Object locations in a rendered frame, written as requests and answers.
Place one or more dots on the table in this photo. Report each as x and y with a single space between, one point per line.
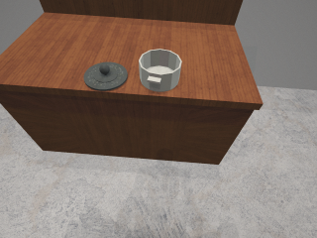
42 79

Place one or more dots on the pot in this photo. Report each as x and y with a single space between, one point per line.
159 70

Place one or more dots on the knob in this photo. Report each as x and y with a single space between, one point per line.
104 68

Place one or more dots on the lid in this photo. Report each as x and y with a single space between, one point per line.
96 80

